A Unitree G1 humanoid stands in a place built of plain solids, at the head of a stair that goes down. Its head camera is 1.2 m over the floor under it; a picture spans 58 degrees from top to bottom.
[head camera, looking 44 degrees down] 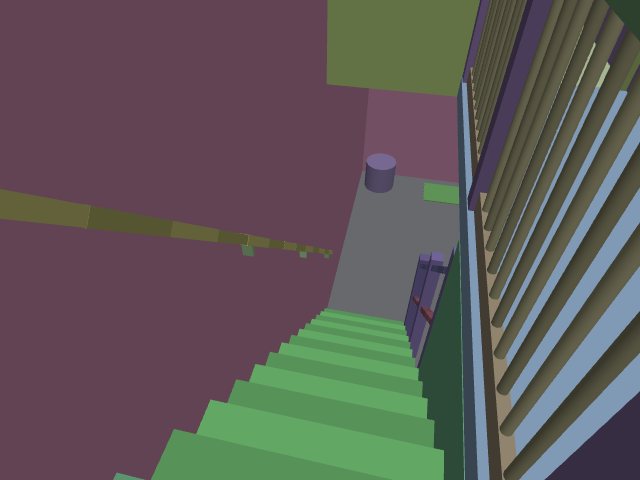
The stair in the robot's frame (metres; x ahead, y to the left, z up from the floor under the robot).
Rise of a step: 0.21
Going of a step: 0.21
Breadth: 0.90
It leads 12 degrees to the right of straight ahead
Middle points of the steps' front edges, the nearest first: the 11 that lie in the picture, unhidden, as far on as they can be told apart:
0.49 0.04 -0.21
0.69 -0.01 -0.43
0.89 -0.05 -0.64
1.09 -0.10 -0.86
1.30 -0.14 -1.07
1.50 -0.18 -1.28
1.70 -0.23 -1.50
1.90 -0.27 -1.71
2.10 -0.32 -1.93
2.31 -0.36 -2.14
2.51 -0.41 -2.35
